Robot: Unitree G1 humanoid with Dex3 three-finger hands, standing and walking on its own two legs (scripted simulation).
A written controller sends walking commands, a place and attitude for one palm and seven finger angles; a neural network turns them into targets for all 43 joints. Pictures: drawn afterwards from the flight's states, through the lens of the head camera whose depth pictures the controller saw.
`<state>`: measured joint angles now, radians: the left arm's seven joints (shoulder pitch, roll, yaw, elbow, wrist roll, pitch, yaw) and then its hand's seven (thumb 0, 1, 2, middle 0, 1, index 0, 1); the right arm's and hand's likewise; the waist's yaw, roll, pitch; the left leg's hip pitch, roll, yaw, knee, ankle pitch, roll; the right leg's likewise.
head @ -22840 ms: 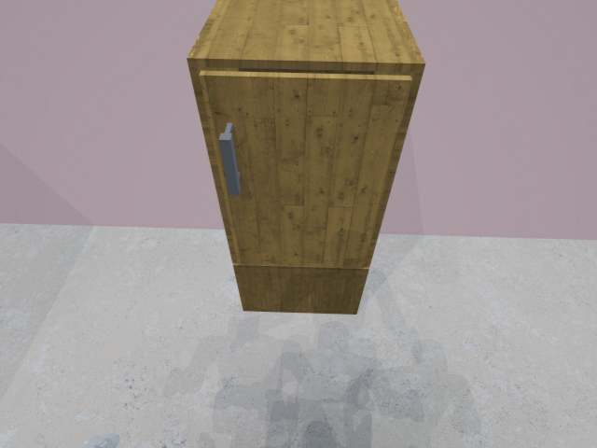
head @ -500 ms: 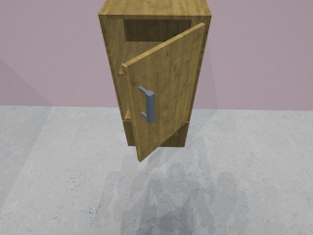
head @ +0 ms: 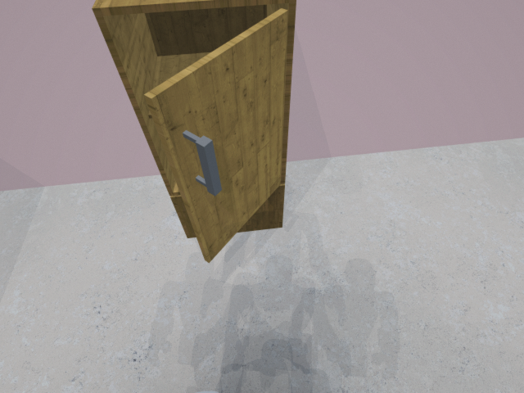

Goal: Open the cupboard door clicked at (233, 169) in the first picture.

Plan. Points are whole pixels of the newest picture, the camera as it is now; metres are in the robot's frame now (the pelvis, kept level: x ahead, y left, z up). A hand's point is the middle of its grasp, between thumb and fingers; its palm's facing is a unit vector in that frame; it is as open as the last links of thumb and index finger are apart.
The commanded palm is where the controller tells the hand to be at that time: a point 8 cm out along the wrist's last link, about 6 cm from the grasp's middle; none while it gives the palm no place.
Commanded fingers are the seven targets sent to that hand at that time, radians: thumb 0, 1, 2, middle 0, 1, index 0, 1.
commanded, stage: walk to a spot facing it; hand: left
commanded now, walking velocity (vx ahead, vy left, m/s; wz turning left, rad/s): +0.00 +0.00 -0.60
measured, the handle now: (202, 163) +0.52 +0.16 +0.00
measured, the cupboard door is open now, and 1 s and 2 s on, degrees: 46 46 46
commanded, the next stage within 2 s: none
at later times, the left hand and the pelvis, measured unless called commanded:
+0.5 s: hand out of the picture +0.10 +0.21 -0.16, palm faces -0.17 -0.95 -0.25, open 7.4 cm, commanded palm none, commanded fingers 0.00 0.90 0.90 -0.20 -0.30 -0.20 -0.30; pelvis +0.00 +0.01 +0.00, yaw -15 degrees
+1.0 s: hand (216, 355) +0.20 +0.11 -0.15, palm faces -0.52 -0.83 -0.21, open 7.4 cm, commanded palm none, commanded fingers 0.00 0.90 0.90 -0.20 -0.30 -0.20 -0.30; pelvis -0.01 -0.01 +0.01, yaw -32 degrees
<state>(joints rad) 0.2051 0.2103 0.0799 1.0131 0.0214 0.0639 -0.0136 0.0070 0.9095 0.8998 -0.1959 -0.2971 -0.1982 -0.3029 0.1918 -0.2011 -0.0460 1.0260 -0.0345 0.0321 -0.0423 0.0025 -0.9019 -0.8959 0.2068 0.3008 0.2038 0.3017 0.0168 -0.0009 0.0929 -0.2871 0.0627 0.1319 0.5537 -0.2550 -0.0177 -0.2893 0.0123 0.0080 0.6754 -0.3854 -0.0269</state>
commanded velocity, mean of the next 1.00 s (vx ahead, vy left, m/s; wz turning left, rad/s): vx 0.00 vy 0.00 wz -0.60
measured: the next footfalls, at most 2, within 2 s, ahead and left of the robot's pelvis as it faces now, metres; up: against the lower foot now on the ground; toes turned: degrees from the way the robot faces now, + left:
left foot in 0.42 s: +0.10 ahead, +0.11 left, +0.00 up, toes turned -24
right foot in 0.64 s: +0.01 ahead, -0.15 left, +0.00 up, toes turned -19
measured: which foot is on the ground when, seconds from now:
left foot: down 0.00-0.02, up 0.04-0.40, down 0.42-1.00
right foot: down 0.00-0.40, up 0.42-0.62, down 0.64-0.82, up 0.84-1.00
